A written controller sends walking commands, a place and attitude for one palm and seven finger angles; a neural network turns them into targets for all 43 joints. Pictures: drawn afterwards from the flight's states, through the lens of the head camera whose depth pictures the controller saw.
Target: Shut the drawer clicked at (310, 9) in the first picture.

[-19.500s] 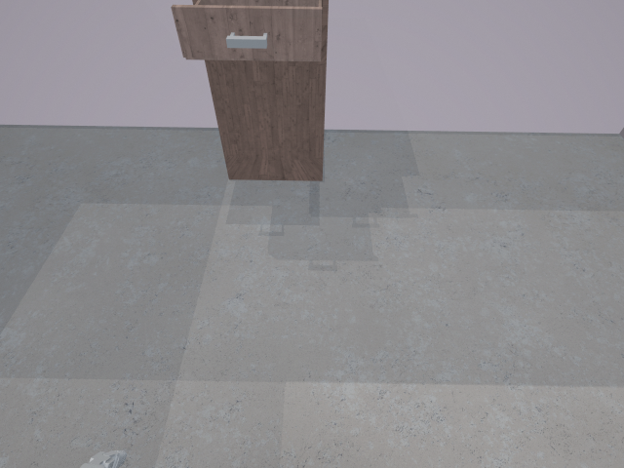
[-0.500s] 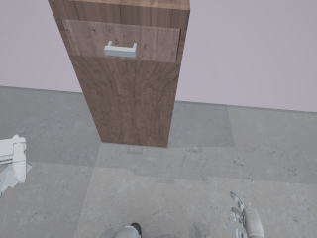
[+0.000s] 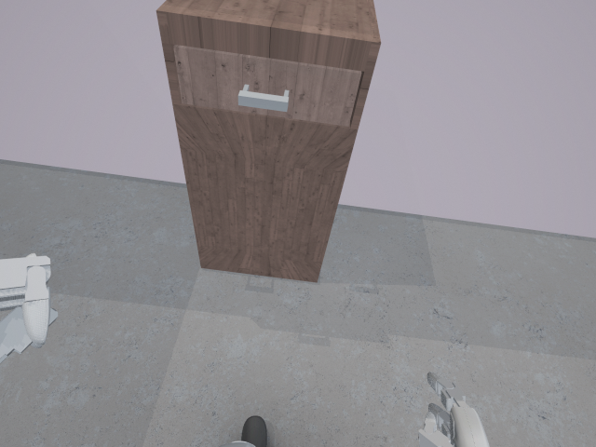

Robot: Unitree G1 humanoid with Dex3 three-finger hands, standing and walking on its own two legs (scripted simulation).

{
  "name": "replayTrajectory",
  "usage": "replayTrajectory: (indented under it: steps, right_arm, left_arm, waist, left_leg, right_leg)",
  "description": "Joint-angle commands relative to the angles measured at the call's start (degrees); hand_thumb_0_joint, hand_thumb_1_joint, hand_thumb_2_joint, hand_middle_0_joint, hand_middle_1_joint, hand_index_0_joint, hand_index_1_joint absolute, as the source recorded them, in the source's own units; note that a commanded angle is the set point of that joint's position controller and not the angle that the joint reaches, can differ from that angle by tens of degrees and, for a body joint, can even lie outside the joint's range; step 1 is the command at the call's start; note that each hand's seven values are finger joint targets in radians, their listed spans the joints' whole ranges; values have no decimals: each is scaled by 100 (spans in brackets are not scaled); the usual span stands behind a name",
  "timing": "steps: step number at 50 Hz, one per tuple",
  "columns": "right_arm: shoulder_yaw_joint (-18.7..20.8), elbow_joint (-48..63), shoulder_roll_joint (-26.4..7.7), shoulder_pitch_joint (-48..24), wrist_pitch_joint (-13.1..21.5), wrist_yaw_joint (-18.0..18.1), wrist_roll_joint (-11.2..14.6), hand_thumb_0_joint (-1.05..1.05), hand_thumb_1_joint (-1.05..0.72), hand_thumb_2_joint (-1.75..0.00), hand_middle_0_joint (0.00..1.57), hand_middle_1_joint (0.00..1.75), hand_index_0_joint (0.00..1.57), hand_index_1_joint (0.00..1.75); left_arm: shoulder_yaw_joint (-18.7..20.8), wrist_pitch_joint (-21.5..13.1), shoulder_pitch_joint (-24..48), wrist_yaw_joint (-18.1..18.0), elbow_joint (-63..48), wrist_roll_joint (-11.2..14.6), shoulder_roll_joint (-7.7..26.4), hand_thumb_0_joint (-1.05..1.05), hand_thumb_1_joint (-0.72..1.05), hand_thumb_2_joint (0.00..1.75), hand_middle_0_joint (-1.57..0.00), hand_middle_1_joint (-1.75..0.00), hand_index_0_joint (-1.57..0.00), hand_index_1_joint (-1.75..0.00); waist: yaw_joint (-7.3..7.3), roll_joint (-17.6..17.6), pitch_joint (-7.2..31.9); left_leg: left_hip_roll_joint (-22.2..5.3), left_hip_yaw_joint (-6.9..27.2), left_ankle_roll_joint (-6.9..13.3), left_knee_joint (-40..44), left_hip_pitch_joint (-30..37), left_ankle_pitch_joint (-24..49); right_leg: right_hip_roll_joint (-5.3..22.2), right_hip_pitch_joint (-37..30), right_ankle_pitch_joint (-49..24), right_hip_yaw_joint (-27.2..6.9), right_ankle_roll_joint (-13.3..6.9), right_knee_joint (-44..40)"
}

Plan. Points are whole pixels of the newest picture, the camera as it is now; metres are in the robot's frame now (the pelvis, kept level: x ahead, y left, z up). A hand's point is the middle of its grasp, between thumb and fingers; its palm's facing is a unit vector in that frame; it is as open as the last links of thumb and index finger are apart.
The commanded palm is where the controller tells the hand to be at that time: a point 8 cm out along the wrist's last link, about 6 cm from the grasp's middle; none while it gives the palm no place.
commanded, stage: stop stepping back and stand still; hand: left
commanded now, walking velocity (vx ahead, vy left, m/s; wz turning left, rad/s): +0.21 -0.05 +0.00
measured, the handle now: (265, 96) +0.83 +0.12 +0.04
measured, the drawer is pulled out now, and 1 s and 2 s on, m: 0.00 0.00 0.00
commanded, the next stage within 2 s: let the arm hang, fingers relaxed in 1.06 s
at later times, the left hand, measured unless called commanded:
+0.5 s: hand out of the picture +0.15 +0.26 +0.18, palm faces +0.32 -0.82 -0.48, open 3.3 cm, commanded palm +0.10 +0.29 +0.18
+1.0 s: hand (78, 348) +0.17 +0.21 +0.16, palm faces +0.28 -0.83 -0.48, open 3.3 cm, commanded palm +0.12 +0.26 +0.18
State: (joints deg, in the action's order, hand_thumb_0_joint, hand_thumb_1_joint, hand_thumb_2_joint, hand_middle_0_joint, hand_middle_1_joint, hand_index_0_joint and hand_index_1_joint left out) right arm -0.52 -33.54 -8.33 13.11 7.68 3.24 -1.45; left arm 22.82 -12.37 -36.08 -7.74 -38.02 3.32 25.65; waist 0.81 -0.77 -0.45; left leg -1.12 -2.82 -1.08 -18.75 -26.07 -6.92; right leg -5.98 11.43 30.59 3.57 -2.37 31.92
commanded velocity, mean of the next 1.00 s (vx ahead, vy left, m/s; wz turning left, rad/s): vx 0.07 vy -0.04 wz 0.00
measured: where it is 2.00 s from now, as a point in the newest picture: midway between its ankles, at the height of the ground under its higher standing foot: outside the picture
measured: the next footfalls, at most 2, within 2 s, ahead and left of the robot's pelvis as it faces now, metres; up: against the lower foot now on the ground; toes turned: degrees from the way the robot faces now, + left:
right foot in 0.02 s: +0.02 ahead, -0.10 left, +0.00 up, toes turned -5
left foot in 0.16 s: +0.04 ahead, +0.12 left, +0.00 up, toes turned -1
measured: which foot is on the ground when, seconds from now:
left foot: down 0.00-0.00, up 0.02-0.14, down 0.16-1.00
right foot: up 0.00-0.00, down 0.02-0.18, up 0.20-0.50, down 0.52-1.00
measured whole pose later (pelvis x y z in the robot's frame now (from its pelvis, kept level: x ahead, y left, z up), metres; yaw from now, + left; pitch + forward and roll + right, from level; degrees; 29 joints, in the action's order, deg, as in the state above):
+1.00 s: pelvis -0.03 -0.01 +0.00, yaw -4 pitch +0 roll +0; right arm -0.1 -34.5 -11.9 11.1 4.9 4.0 0.6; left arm 20.5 -12.1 -37.4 -7.5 -31.1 2.7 21.5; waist 0.7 1.2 0.0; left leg -2.4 -2.7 -1.0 -28.0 -16.1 -12.1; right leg -2.0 8.9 18.8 4.3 -3.1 27.1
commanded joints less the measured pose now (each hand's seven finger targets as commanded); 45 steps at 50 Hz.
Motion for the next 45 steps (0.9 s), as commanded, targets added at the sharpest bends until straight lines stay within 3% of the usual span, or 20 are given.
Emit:
replayTrajectory:
  steps: [1,3,5,7,8,9,10,11,12,13,16,18,21,23,26,28,32,35,41,45]
  right_arm:
    - [414,571,-953,-528,-48,43,-46,0,-90,-90,20,30,20,30]
    - [299,491,-790,-565,-90,95,45,0,-90,-90,20,30,20,30]
    - [263,537,-935,-786,-59,190,81,0,-90,-90,20,30,20,30]
    - [127,448,-1009,-656,136,280,119,0,-90,-90,20,30,20,30]
    - [126,547,-1115,-480,262,262,118,0,-90,-90,20,30,20,30]
    - [152,624,-1010,-397,349,202,96,0,-90,-90,20,30,20,30]
    - [118,516,-874,-449,447,120,61,0,-90,-90,20,30,20,30]
    - [141,638,-834,-599,468,25,43,0,-90,-90,20,30,20,30]
    - [159,664,-864,-643,469,-41,62,0,-90,-90,20,30,20,30]
    - [161,672,-878,-665,456,-94,88,0,-90,-90,20,30,20,30]
    - [152,686,-898,-649,332,-119,48,0,-90,-90,20,30,20,30]
    - [178,709,-923,-546,219,-21,13,0,-90,-90,20,30,20,30]
    - [213,701,-943,-451,125,126,33,0,-90,-90,20,30,20,30]
    - [242,648,-989,-435,60,167,29,0,-90,-90,20,30,20,30]
    - [213,590,-862,-455,8,132,70,0,-90,-90,20,30,20,30]
    - [315,459,-940,-460,129,112,181,0,-90,-90,20,30,20,30]
    - [258,508,-972,-690,149,137,189,0,-90,-90,20,30,20,30]
    - [221,552,-979,-686,187,177,143,0,-90,-90,20,30,20,30]
    - [290,673,-958,-560,115,93,205,0,-90,-90,20,30,20,30]
    - [285,737,-949,-622,16,92,206,0,-90,-90,20,30,20,30]
  left_arm:
    - [694,-23,206,-94,-1657,71,950,0,90,90,-140,-160,-140,-160]
    - [540,90,829,-134,-445,56,573,0,90,90,-140,-160,-140,-160]
    - [231,153,1345,-138,-332,-67,485,0,90,90,-140,-160,-140,-160]
    - [114,45,1560,-162,-351,-155,379,0,90,90,-140,-160,-140,-160]
    - [80,-113,1721,-189,-699,-167,358,0,90,90,-140,-160,-140,-160]
    - [132,-247,1693,-207,-998,-244,468,0,90,90,-140,-160,-140,-160]
    - [332,-319,1415,-148,-1074,-156,710,0,90,90,-140,-160,-140,-160]
    - [365,-276,1213,-134,-1333,-183,707,0,90,90,-140,-160,-140,-160]
    - [360,-250,787,-137,-1437,-186,647,0,90,90,-140,-160,-140,-160]
    - [272,-203,375,-146,-1463,-193,503,0,90,90,-140,-160,-140,-160]
    - [302,-101,-239,-195,-1364,-240,455,0,90,90,-140,-160,-140,-160]
    - [361,-62,-193,-258,-1052,-229,489,0,90,90,-140,-160,-140,-160]
    - [331,21,91,-307,-661,-154,489,0,90,90,-140,-160,-140,-160]
    - [334,48,210,-271,-523,-144,531,0,90,90,-140,-160,-140,-160]
    - [501,-78,395,-169,-338,-25,766,0,90,90,-140,-160,-140,-160]
    - [402,-117,614,-144,-463,-26,576,0,90,90,-140,-160,-140,-160]
    - [438,-217,230,-154,-576,-60,531,0,90,90,-140,-160,-140,-160]
    - [566,-359,318,-149,-687,-125,671,0,90,90,-140,-160,-140,-160]
    - [522,-385,-178,-111,-364,-36,489,0,90,90,-140,-160,-140,-160]
    - [530,-335,-192,-122,-364,-13,521,0,90,90,-140,-160,-140,-160]
  waist:
    - [14,-937,538]
    - [152,-1162,-101]
    - [156,-899,-619]
    - [171,888,-698]
    - [147,2338,-534]
    - [112,2256,-195]
    - [146,2095,58]
    - [60,1274,-42]
    - [-10,672,-8]
    - [-52,595,105]
    - [-128,1439,153]
    - [-87,1725,159]
    - [-19,1462,307]
    - [20,977,396]
    - [62,-499,330]
    - [26,-1001,273]
    - [22,95,82]
    - [-36,1046,245]
    - [-3,8,657]
    - [-24,-15,683]
  left_leg:
    - [246,120,-129,-4575,1559,-1215]
    - [-162,639,-4,-4524,932,-1598]
    - [-334,452,138,-3030,1336,-1700]
    - [-397,632,319,-290,1289,-2181]
    - [-1275,2232,628,686,1497,-2768]
    - [-1772,3007,1014,975,1591,-2238]
    - [-1986,3591,737,1408,1349,-3512]
    - [-1945,3694,655,1449,1167,-3556]
    - [-1874,3204,708,1302,1186,-3109]
    - [-1682,2489,705,1177,1197,-2722]
    - [-1172,1240,238,1500,508,-2911]
    - [-1177,934,294,1593,260,-3029]
    - [-1040,787,337,1097,818,-2548]
    - [-828,664,352,434,813,-2038]
    - [-255,192,160,-1784,489,-1018]
    - [-148,261,144,-2022,731,-1065]
    - [-320,274,275,-843,1426,206]
    - [-787,1128,441,-278,1542,1181]
    - [-350,293,250,-1099,1405,1157]
    - [-259,164,245,-1011,1446,898]
  right_leg:
    - [2318,2785,129,-1776,-1052,-2286]
    - [2248,3100,1652,-1700,-771,-2354]
    - [1862,3193,1448,-1120,-458,-1891]
    - [1185,2194,585,-679,-222,-197]
    - [558,2352,158,-199,106,1235]
    - [288,2365,30,-188,212,2448]
    - [389,2411,36,-634,194,3260]
    - [529,2389,-362,-842,161,3382]
    - [653,2303,-680,-794,178,3232]
    - [687,2046,-917,-589,203,2965]
    - [432,819,-1034,103,191,1819]
    - [338,169,-649,365,129,1100]
    - [208,-248,-269,583,76,-185]
    - [370,-695,-757,285,3,-1060]
    - [1915,-221,-1154,-1556,-578,-1863]
    - [2012,371,-834,-1511,-666,-1739]
    - [1443,444,-2411,-740,-169,-829]
    - [818,375,-2230,-186,235,-226]
    - [1277,-327,-3901,-779,96,-965]
    - [1369,-317,-4194,-780,148,-997]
